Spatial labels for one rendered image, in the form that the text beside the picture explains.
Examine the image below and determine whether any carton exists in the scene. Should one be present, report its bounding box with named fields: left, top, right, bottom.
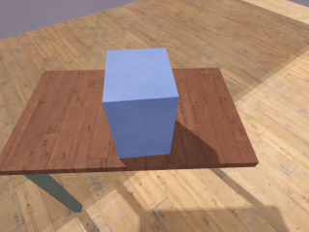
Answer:
left=102, top=47, right=179, bottom=159

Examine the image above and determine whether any table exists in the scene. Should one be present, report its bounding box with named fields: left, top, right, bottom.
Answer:
left=0, top=68, right=259, bottom=213

